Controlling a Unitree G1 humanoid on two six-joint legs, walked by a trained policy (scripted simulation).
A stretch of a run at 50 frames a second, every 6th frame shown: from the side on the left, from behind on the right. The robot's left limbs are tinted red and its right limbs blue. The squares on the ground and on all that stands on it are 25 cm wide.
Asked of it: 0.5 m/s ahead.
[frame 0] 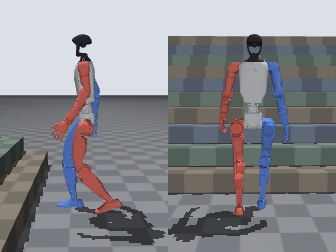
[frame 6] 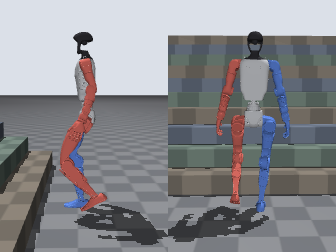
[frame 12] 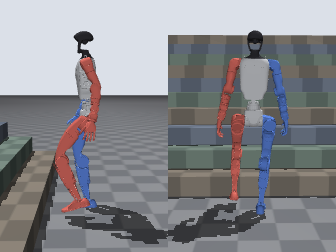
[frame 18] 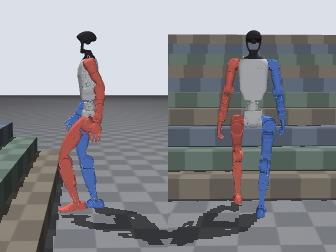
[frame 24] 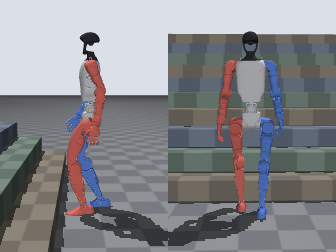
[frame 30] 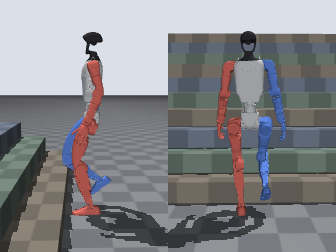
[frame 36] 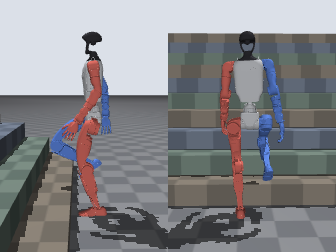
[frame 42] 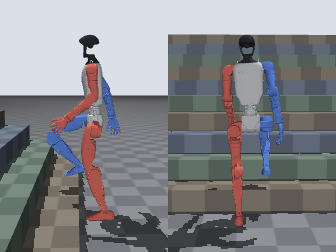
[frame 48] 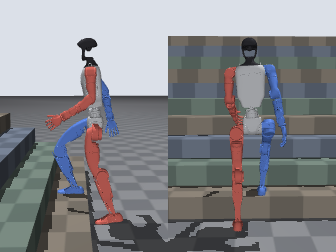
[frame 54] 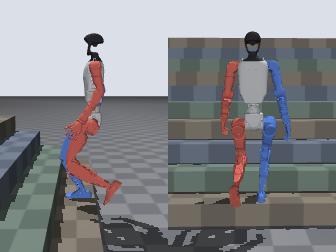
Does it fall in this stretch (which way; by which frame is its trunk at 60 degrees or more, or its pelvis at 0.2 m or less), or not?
no
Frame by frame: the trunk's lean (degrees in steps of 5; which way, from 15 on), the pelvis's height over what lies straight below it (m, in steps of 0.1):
0: 5, 0.8
6: 5, 0.8
12: 5, 0.8
18: 0, 0.8
24: 0, 0.8
30: 0, 0.8
36: 5, 0.8
42: 5, 0.8
48: 5, 0.8
54: 0, 0.7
